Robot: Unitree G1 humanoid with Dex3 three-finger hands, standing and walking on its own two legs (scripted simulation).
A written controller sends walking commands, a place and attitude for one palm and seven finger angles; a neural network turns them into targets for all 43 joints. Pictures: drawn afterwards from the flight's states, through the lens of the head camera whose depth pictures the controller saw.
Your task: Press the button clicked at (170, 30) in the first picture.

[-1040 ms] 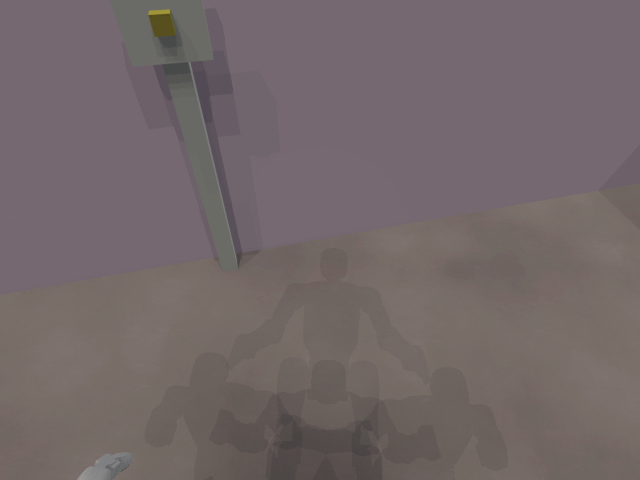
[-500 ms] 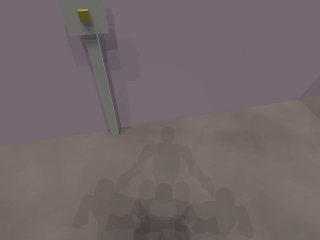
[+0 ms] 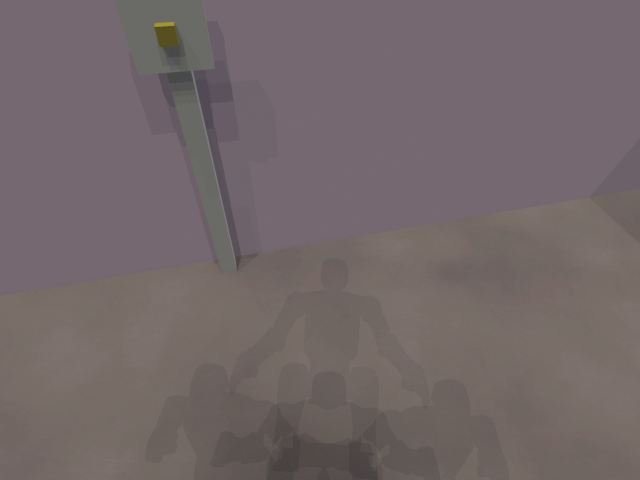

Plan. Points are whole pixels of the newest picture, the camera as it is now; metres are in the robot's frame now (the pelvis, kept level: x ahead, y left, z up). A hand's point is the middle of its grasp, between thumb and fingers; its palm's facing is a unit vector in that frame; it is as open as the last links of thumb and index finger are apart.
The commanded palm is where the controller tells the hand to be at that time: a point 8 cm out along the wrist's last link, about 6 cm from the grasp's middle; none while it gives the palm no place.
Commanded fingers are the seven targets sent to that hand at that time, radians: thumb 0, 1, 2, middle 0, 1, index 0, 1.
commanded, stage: stand and wait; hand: left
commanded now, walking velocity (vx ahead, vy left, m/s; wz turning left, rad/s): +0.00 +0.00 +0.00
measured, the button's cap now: (167, 34) +0.96 +0.40 +0.15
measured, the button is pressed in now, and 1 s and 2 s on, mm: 0 0 0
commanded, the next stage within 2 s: look at it before walking up in 0.12 s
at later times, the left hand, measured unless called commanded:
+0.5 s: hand out of the picture +0.08 +0.25 -0.16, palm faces -0.03 -0.94 -0.33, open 7.4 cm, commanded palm none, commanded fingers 0.00 0.90 0.90 -0.20 -0.30 -0.20 -0.30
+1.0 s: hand out of the picture +0.07 +0.23 -0.17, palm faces -0.02 -0.96 -0.27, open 7.4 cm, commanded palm none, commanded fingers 0.00 0.90 0.90 -0.20 -0.30 -0.20 -0.30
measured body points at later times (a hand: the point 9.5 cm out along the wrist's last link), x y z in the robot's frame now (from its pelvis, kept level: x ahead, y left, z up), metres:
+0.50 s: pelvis +0.01 +0.00 +0.00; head +0.01 +0.00 +0.45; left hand +0.08 +0.30 -0.13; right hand +0.09 -0.29 -0.13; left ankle +0.00 +0.13 -0.75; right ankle +0.01 -0.12 -0.75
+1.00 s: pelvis +0.03 +0.01 -0.01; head +0.02 +0.01 +0.44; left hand +0.07 +0.28 -0.15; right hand +0.08 -0.27 -0.15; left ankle +0.00 +0.13 -0.74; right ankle +0.01 -0.12 -0.75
